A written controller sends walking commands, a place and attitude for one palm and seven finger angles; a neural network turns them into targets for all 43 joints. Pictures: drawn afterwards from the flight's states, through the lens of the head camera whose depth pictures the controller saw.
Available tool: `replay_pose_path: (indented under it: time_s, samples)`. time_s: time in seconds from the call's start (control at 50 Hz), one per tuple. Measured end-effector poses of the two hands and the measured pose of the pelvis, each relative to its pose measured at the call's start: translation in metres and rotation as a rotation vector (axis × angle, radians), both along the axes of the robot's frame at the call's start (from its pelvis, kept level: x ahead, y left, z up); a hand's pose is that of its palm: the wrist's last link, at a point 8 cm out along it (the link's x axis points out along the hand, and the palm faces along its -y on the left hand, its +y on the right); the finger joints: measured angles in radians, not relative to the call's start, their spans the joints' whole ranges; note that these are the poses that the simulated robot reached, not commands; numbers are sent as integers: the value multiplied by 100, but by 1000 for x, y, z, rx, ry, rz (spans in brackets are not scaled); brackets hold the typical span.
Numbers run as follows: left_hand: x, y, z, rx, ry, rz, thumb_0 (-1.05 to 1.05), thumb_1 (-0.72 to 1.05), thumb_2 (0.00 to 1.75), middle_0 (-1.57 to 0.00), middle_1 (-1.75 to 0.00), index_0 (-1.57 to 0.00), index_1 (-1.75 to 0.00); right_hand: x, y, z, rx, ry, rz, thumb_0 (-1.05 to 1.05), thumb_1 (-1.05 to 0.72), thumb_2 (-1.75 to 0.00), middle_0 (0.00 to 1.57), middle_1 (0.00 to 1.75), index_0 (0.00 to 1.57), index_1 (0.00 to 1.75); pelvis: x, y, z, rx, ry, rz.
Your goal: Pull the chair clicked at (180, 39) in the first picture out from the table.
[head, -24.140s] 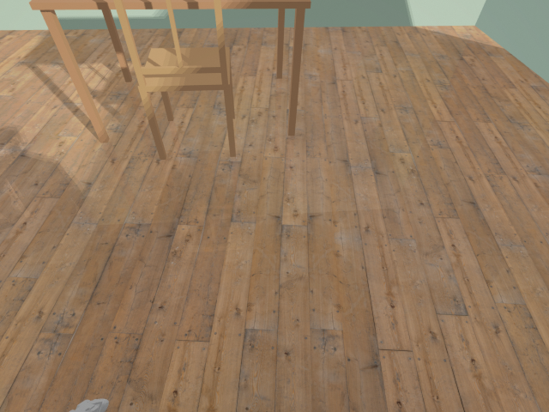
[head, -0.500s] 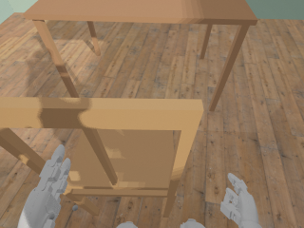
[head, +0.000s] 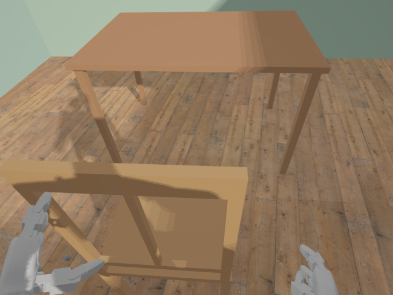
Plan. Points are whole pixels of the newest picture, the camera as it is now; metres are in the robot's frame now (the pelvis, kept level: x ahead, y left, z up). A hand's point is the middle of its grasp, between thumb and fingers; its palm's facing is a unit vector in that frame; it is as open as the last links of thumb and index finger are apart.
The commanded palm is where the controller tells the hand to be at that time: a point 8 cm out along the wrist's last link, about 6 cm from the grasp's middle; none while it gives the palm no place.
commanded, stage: draw the hand back to the body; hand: left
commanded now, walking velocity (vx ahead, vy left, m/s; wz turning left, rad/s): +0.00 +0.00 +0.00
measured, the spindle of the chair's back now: (146, 234) +0.26 +0.15 -0.05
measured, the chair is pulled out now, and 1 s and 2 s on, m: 0.61 0.60 0.60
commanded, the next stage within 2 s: step back with the hand held close in 0.70 s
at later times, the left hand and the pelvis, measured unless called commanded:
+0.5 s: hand (37, 208) +0.19 +0.26 +0.18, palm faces +0.54 -0.73 -0.42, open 7.7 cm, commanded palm +0.14 +0.29 +0.19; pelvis +0.00 -0.02 +0.01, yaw -1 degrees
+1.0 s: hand (34, 211) +0.19 +0.26 +0.17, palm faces +0.45 -0.75 -0.47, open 7.4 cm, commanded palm +0.13 +0.29 +0.19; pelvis -0.02 +0.00 +0.02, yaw -3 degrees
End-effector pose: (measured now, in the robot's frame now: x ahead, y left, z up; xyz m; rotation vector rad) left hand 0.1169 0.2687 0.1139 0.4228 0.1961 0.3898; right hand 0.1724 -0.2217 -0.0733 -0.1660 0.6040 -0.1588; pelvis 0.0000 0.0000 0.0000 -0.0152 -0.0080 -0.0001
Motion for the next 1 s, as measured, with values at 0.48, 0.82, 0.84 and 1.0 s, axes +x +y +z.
replay_pose_path:
  time_s: [0.48, 0.82, 0.84, 1.0]
  samples:
    - [25, 18, 82, 150, -303, 102, 1, 81, 86, -19, -28, -23, -31, 23, -9, 9, 38, -29, 70, 2, -90, -90, 20, 30, 20, 30, 3, -15, 13, 14, -55, -8]
    - [22, 13, 79, 144, -289, 42, 2, 89, 90, -17, -28, -21, -30, -12, -23, 1, 21, 45, -4, 2, -90, -90, 20, 30, 20, 30, -6, -12, 14, 12, -62, -23]
    - [22, 13, 78, 143, -290, 41, 2, 89, 90, -17, -28, -21, -30, -13, -22, 0, 21, 46, -4, 2, -90, -90, 20, 30, 20, 30, -7, -12, 15, 12, -63, -24]
    - [26, 26, 80, 186, -282, 0, 2, 89, 90, -22, -31, -21, -30, -26, -18, 2, 6, 104, -11, 2, -90, -90, 20, 30, 20, 30, -22, -2, 17, 13, -28, -46]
